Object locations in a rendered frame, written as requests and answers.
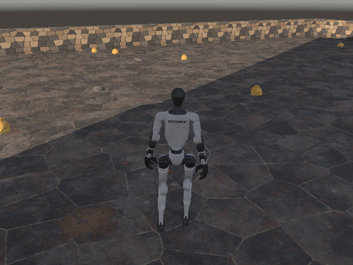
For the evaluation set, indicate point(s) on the right robot forearm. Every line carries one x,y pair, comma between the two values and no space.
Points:
201,152

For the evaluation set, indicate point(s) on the robot right upper arm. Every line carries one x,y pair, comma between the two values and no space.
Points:
196,127

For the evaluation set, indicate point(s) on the robot left upper arm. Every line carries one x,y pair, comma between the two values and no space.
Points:
157,125

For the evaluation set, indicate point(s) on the left robot forearm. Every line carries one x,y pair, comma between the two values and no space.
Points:
151,147

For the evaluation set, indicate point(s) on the left robot hand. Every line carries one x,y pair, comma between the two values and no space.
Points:
147,161

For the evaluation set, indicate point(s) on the right robot hand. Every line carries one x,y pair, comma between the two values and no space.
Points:
205,170

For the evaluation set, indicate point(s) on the robot left shin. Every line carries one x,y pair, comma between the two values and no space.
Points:
161,204

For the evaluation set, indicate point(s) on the robot right foot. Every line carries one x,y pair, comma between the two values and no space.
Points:
185,220

